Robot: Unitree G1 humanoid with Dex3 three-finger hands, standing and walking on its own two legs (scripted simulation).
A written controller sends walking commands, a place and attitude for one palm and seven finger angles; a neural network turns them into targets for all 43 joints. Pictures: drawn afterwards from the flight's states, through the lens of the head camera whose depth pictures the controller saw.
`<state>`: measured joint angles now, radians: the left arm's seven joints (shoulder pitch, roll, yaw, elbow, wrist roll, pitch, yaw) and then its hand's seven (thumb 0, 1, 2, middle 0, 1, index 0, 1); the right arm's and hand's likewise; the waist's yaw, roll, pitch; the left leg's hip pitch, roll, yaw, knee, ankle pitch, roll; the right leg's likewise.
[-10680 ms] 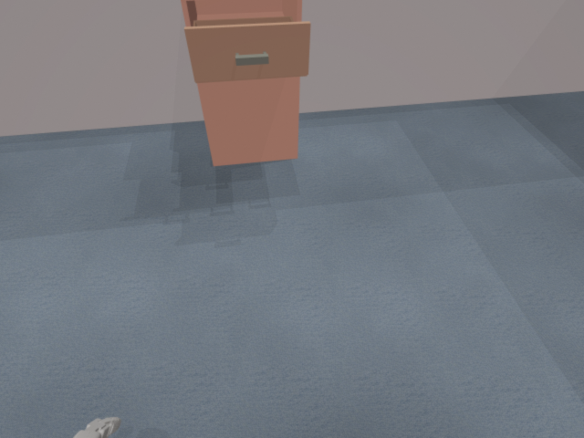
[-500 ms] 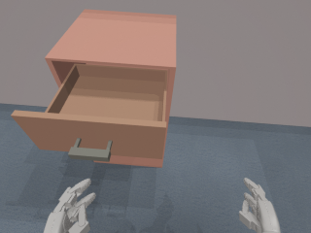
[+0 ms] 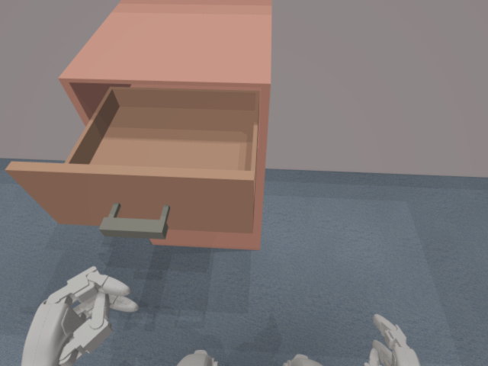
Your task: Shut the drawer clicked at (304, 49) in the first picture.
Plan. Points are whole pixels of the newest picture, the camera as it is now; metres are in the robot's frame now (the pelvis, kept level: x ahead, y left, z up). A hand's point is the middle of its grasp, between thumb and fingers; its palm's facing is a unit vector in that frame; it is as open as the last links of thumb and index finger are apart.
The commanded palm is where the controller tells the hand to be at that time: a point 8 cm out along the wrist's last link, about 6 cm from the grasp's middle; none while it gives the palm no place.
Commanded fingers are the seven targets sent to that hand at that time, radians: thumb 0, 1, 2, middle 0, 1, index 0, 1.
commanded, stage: raise the hand and make a fist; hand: left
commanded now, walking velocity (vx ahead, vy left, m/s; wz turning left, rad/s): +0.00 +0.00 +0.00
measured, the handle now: (137, 218) +0.36 +0.22 +0.01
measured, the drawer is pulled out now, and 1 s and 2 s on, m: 0.26 0.26 0.26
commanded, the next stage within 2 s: bring the fist close to the handle in 1.06 s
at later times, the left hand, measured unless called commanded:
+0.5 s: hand (98, 330) +0.16 +0.18 +0.09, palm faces -0.01 -1.00 -0.02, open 3.1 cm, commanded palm +0.12 +0.24 +0.10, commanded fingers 0.00 0.90 0.90 -1.40 -1.60 -1.40 -1.60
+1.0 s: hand (100, 331) +0.16 +0.18 +0.11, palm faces +0.03 -1.00 -0.07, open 3.2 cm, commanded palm +0.11 +0.23 +0.11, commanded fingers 0.00 0.90 0.90 -1.40 -1.60 -1.40 -1.60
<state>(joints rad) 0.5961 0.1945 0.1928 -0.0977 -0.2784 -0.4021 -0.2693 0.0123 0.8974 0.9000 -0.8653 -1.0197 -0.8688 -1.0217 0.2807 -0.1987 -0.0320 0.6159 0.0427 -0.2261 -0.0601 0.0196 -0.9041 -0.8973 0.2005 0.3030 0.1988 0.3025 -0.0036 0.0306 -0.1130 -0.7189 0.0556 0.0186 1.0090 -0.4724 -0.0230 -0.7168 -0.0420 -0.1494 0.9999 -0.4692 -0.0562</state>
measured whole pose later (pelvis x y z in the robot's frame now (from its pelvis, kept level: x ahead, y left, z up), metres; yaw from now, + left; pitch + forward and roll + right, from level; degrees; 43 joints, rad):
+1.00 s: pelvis +0.02 +0.03 +0.01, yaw +0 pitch +9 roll -2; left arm 0.86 0.18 0.00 -0.49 -0.17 -0.30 -0.12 0.01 0.90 0.90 -1.40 -1.59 -1.40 -1.60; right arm 0.28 -0.21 -0.01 0.46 0.04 -0.20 -0.02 0.02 -0.91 -0.90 0.20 0.30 0.20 0.30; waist 0.02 0.05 -0.14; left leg -0.64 0.04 0.03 1.00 -0.51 0.02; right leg -0.63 -0.05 -0.13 0.95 -0.47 -0.01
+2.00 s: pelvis +0.00 +0.02 -0.03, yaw +0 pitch +16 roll -2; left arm 0.49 0.18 0.06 -0.09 -0.20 -0.46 -0.18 0.01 0.90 0.90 -1.40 -1.60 -1.40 -1.60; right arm 0.21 -0.22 0.00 0.52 0.01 -0.19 -0.03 0.02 -0.91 -0.90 0.20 0.30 0.20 0.30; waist -0.01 0.03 -0.15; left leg -0.90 0.05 0.01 1.17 -0.55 0.01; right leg -0.88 -0.05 -0.14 1.13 -0.52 -0.03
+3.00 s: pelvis +0.01 +0.03 -0.04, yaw -1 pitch +19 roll -2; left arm 0.26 0.20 0.04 -0.02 -0.17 -0.39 -0.12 0.01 0.90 0.90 -1.40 -1.60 -1.40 -1.60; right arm 0.23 -0.24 0.02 0.49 0.01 -0.12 -0.02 0.02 -0.91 -0.90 0.20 0.30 0.20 0.30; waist -0.03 0.04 -0.17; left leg -1.00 0.04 0.02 1.23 -0.57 0.02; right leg -0.98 -0.06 -0.13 1.18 -0.53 -0.02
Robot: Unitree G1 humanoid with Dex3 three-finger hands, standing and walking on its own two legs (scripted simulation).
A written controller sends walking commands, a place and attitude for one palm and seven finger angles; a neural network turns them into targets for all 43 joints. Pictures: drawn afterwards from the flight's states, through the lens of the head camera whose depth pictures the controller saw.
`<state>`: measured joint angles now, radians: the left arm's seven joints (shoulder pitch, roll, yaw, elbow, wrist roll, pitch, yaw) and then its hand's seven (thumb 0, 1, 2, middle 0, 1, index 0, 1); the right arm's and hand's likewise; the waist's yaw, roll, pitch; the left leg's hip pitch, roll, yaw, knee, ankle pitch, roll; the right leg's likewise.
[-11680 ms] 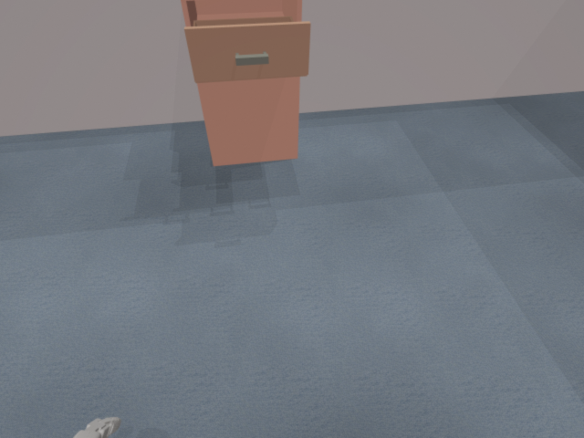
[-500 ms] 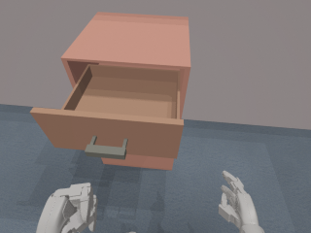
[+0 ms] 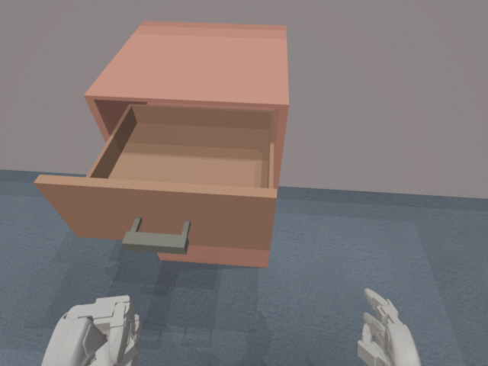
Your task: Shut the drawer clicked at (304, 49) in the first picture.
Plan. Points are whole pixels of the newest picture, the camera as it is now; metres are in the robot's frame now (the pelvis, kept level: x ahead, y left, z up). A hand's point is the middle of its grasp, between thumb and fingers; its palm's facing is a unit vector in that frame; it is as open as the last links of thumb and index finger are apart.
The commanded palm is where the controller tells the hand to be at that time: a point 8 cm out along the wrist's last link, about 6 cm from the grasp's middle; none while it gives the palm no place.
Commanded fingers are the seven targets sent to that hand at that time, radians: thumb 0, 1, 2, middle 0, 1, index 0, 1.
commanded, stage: raise the hand and make a fist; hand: left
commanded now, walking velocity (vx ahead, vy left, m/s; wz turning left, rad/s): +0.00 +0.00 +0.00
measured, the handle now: (159, 233) +0.35 +0.19 +0.00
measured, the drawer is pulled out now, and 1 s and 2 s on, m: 0.26 0.26 0.26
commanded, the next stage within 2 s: bring the fist close to the handle in 0.06 s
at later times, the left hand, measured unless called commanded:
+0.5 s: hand (143, 337) +0.15 +0.15 +0.07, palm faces +0.02 -1.00 -0.08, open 3.2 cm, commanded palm +0.12 +0.20 +0.07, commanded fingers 0.00 0.90 0.90 -1.40 -1.60 -1.40 -1.60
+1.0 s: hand (160, 318) +0.19 +0.15 +0.02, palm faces -0.02 -1.00 -0.04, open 3.2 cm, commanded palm +0.17 +0.20 +0.02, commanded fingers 0.00 0.90 0.90 -1.40 -1.60 -1.40 -1.60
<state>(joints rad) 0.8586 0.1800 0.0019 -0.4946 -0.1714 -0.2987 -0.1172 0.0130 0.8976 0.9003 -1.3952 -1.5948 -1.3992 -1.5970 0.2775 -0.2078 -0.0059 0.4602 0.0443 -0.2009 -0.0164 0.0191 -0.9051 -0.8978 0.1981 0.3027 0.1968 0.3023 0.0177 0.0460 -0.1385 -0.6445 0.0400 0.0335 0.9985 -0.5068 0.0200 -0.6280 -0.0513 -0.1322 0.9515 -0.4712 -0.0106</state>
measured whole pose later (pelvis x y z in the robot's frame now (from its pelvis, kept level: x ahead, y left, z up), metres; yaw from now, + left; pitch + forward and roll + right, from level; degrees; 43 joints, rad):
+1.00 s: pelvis -0.01 -0.01 -0.03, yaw +0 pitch +16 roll -2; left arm 0.49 0.18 0.06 -0.09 -0.20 -0.46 -0.18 0.01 0.90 0.90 -1.40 -1.60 -1.40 -1.60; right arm 0.21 -0.22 0.00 0.52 0.01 -0.19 -0.03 0.02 -0.91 -0.90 0.20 0.30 0.20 0.30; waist -0.01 0.03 -0.15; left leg -0.90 0.05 0.01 1.17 -0.55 0.01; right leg -0.88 -0.05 -0.14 1.13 -0.52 -0.03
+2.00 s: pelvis -0.01 +0.00 -0.04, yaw +0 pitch +19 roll -2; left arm 0.26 0.20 0.04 -0.02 -0.17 -0.39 -0.12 0.01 0.90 0.90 -1.40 -1.60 -1.40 -1.60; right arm 0.23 -0.24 0.02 0.49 0.01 -0.12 -0.02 0.02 -0.91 -0.90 0.20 0.30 0.20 0.30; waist -0.03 0.04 -0.17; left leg -1.00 0.04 0.02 1.23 -0.57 0.02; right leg -0.98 -0.06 -0.13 1.18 -0.53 -0.02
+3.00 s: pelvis -0.02 +0.00 -0.03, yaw -1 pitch +20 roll -2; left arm -0.30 0.25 0.17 0.57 -0.16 -0.44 -0.13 0.03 0.82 0.90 -1.40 -1.60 -1.40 -1.60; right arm 0.26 -0.26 0.01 0.61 0.01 -0.07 -0.02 0.01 -0.91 -0.90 0.20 0.30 0.20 0.30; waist -0.07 0.02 -0.13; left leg -0.99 0.04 0.03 1.16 -0.52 0.02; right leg -0.98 -0.05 -0.12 1.12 -0.48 -0.02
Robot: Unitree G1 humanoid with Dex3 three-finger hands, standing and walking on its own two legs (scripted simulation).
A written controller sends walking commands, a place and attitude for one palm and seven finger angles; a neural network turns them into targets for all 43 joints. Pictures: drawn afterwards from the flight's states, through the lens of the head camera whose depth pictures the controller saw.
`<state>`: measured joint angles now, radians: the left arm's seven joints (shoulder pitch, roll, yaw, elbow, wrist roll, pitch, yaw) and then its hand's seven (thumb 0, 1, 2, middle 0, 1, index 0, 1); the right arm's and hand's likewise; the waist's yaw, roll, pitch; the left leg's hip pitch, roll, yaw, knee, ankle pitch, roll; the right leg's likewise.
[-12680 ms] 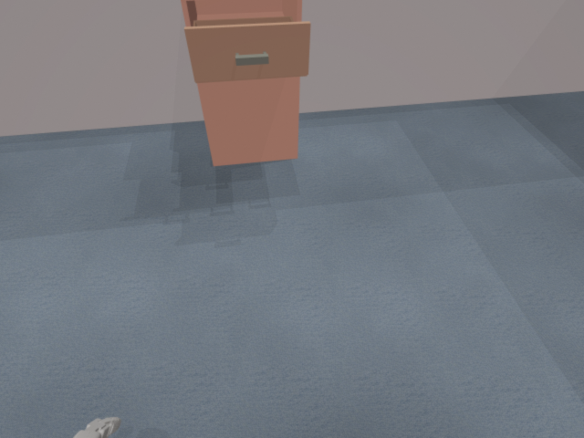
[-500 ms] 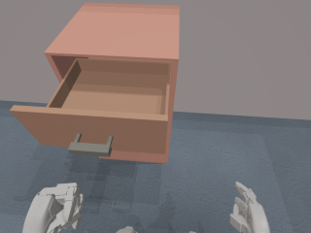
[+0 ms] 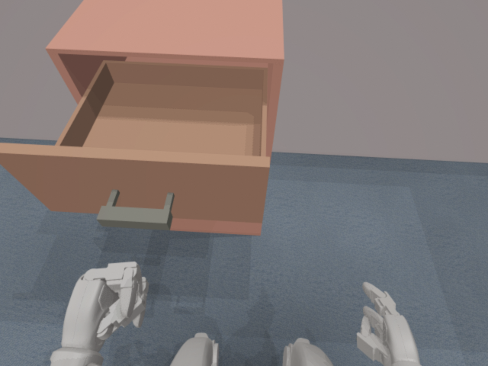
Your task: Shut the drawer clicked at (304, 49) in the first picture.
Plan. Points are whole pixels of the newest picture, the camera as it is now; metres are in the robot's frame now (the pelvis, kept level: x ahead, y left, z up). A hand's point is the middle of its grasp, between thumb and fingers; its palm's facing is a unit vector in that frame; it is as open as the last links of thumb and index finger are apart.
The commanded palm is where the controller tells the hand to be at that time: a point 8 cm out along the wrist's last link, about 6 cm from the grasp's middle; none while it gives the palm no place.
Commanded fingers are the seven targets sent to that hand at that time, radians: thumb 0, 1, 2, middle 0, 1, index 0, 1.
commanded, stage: bring the fist close to the handle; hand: left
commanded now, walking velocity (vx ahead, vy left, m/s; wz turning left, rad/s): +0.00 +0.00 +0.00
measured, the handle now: (139, 207) +0.36 +0.20 +0.03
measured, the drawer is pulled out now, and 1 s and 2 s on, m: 0.26 0.26 0.16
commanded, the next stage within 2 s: push the drawer shut in 0.56 s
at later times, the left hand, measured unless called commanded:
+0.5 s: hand (142, 291) +0.22 +0.16 +0.03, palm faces -0.02 -1.00 -0.04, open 3.2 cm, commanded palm +0.20 +0.22 +0.04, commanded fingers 0.00 0.90 0.90 -1.40 -1.60 -1.40 -1.60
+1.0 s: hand (153, 262) +0.27 +0.15 +0.04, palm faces -0.06 -1.00 -0.05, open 3.2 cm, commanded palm +0.25 +0.21 +0.04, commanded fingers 0.00 0.90 0.90 -1.40 -1.60 -1.40 -1.60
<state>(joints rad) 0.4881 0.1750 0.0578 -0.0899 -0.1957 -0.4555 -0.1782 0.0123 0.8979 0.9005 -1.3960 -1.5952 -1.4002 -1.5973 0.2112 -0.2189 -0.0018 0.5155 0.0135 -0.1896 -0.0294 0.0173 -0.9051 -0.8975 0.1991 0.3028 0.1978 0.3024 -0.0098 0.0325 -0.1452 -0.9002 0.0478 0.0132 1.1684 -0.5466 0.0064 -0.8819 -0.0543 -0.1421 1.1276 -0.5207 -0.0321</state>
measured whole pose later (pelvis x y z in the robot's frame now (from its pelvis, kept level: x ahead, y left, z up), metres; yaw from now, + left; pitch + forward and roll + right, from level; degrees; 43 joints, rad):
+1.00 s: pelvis +0.00 +0.01 -0.01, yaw +0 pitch +19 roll -2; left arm 0.26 0.20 0.04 -0.02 -0.17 -0.39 -0.12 0.01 0.90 0.90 -1.40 -1.60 -1.40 -1.60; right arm 0.23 -0.24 0.02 0.49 0.01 -0.12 -0.02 0.02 -0.91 -0.90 0.20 0.30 0.20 0.30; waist -0.03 0.04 -0.17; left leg -1.00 0.04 0.02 1.23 -0.57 0.02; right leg -0.98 -0.06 -0.13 1.18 -0.53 -0.02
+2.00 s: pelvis -0.01 +0.01 +0.00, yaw -1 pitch +20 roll -2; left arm -0.30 0.25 0.17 0.57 -0.16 -0.44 -0.13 0.03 0.82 0.90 -1.40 -1.60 -1.40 -1.60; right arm 0.26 -0.26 0.01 0.61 0.01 -0.07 -0.02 0.01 -0.91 -0.90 0.20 0.30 0.20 0.30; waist -0.07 0.02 -0.13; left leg -0.99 0.04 0.03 1.16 -0.52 0.02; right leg -0.98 -0.05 -0.12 1.12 -0.48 -0.02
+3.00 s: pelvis -0.01 +0.02 -0.01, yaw -3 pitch +25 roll -3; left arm -0.84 0.43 0.38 1.12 -0.06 -0.50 -0.15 0.05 0.79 0.88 -1.40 -1.60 -1.40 -1.60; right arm 0.34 -0.26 0.04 0.63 -0.03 0.04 0.01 0.01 -0.91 -0.90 0.20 0.30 0.20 0.30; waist -0.18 0.03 -0.12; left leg -1.12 0.07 0.04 1.20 -0.52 0.03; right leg -1.10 -0.03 -0.10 1.13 -0.46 -0.01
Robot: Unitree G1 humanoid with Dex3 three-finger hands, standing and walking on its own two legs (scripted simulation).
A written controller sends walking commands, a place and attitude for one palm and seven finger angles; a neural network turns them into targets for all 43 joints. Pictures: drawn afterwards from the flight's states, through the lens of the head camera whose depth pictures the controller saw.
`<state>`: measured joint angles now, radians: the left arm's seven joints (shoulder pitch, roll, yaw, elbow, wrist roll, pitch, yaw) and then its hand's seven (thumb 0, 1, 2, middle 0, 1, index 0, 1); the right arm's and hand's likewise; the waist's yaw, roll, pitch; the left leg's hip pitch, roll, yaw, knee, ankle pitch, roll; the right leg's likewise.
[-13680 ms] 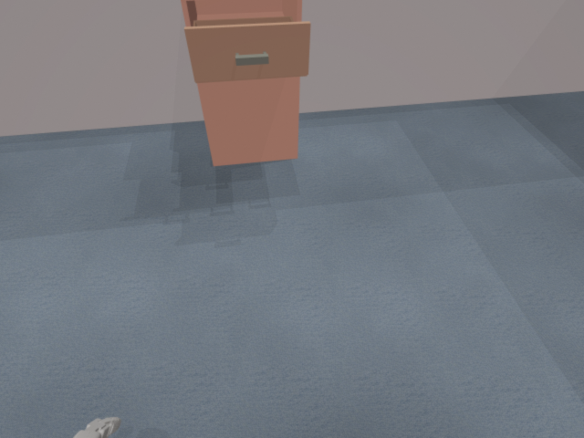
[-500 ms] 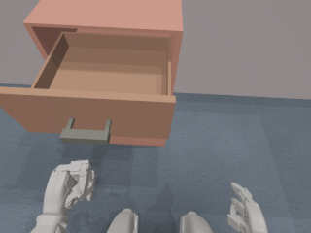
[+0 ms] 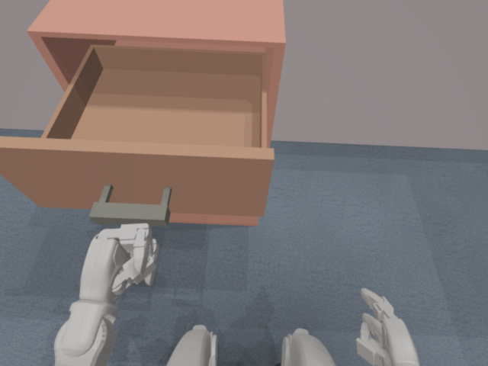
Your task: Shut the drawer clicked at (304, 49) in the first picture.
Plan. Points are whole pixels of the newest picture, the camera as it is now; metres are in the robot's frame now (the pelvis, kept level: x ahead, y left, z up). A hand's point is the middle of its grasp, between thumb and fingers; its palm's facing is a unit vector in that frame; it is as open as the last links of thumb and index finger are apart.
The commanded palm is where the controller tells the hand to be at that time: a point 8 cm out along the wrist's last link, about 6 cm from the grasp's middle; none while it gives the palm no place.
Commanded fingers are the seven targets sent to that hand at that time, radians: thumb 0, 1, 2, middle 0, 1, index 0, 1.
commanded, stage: push the drawer shut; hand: left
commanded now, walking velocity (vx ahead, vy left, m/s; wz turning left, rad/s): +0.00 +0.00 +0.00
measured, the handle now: (134, 202) +0.36 +0.19 +0.05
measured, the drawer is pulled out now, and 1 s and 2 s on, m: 0.26 0.16 0.04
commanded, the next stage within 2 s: none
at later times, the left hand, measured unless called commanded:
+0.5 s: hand (155, 234) +0.31 +0.15 +0.04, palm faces -0.03 -1.00 -0.06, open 3.2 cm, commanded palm +0.30 +0.20 +0.05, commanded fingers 0.00 0.90 0.90 -1.40 -1.60 -1.40 -1.60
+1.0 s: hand (161, 195) +0.37 +0.15 +0.04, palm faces -0.02 -1.00 -0.05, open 3.2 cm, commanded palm +0.36 +0.21 +0.05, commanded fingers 0.00 0.90 0.90 -1.40 -1.60 -1.40 -1.60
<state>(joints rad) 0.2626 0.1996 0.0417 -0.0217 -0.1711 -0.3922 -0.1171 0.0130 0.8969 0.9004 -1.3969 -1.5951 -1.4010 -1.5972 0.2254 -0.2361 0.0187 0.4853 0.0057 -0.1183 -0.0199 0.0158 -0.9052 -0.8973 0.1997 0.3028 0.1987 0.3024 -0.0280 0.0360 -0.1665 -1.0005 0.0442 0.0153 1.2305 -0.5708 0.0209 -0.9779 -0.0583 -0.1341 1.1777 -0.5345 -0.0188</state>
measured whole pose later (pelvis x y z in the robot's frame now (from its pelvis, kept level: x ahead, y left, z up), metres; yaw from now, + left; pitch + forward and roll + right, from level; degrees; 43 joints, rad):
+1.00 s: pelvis -0.01 +0.00 +0.01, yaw -1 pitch +20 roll -2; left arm -0.30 0.25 0.17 0.57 -0.16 -0.44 -0.13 0.03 0.82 0.90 -1.40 -1.60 -1.40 -1.60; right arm 0.26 -0.26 0.01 0.61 0.01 -0.07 -0.02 0.01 -0.91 -0.90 0.20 0.30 0.20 0.30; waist -0.07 0.02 -0.13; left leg -0.99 0.04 0.03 1.16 -0.52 0.02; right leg -0.98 -0.05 -0.12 1.12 -0.48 -0.02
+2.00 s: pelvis -0.01 +0.01 +0.00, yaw -3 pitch +25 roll -3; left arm -0.84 0.43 0.38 1.12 -0.06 -0.50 -0.15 0.05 0.79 0.88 -1.40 -1.60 -1.40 -1.60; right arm 0.34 -0.26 0.04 0.63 -0.03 0.04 0.01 0.01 -0.91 -0.90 0.20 0.30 0.20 0.30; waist -0.18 0.03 -0.12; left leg -1.12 0.07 0.04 1.20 -0.52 0.03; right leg -1.10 -0.03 -0.10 1.13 -0.46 -0.01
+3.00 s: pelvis -0.04 +0.02 -0.02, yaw -3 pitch +29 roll -6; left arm -1.13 0.60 0.38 1.29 0.02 -0.40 -0.13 0.02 0.67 0.89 -1.40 -1.60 -1.40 -1.60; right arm 0.39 -0.27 0.08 0.64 -0.06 0.03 0.03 0.01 -0.91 -0.90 0.20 0.30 0.20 0.30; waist -0.27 0.04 -0.11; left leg -1.31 0.07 -0.01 1.29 -0.50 0.05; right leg -1.26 -0.03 -0.14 1.17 -0.42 -0.01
